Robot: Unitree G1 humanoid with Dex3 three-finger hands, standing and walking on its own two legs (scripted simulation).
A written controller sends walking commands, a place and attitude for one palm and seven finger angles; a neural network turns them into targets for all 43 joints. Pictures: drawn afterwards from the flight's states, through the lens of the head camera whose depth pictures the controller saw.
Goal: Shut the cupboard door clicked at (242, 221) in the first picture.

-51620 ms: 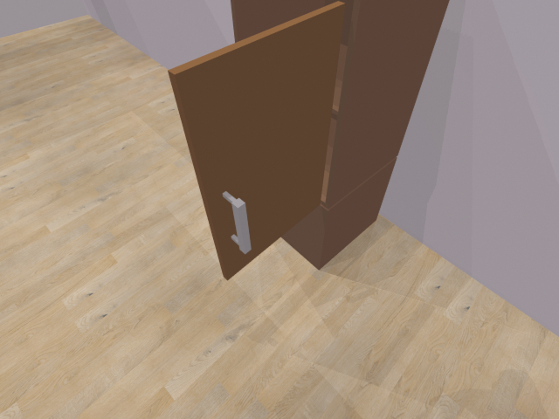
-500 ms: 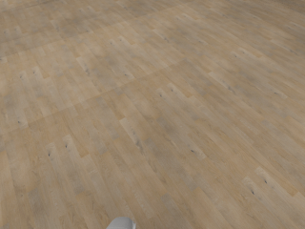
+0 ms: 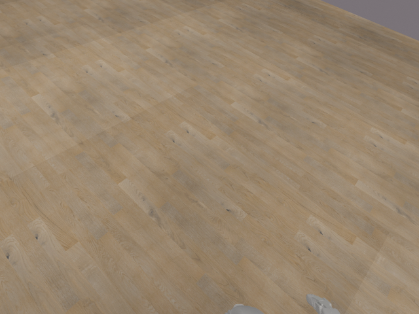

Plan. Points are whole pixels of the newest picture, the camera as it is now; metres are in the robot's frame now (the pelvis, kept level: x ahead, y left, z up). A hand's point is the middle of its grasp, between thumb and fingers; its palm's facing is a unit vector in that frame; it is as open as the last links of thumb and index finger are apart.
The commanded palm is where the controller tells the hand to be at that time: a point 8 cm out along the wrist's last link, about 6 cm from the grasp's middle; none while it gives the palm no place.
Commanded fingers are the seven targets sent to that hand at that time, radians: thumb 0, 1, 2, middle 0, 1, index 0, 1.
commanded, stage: turn to face it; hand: left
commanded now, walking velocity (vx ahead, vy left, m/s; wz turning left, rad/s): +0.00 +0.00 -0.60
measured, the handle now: out of the picture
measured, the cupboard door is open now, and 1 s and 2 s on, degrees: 42 42 42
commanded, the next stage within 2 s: none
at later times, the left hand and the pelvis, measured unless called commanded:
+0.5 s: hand (171, 293) +0.18 +0.09 -0.15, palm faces -0.33 -0.90 -0.27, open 7.4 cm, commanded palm none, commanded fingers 0.00 0.90 0.90 -0.20 -0.30 -0.20 -0.30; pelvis +0.00 -0.06 +0.00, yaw -19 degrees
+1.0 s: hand (162, 274) +0.22 +0.12 -0.17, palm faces -0.51 -0.83 -0.21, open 7.4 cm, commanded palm none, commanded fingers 0.00 0.90 0.90 -0.20 -0.30 -0.20 -0.30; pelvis +0.05 -0.03 +0.00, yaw -36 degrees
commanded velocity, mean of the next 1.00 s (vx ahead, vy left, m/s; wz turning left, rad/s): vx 0.00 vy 0.00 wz -0.60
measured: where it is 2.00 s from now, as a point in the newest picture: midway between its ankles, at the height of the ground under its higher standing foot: outside the picture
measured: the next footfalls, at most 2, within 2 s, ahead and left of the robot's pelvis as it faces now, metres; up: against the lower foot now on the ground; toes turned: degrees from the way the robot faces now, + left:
right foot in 0.30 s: +0.01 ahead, -0.15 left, +0.00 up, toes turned -18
left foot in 0.80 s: +0.13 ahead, +0.05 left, +0.00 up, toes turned -27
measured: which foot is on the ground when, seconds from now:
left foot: down 0.00-0.30, up 0.32-0.78, down 0.80-1.00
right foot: up 0.00-0.28, down 0.30-0.80, up 0.82-1.00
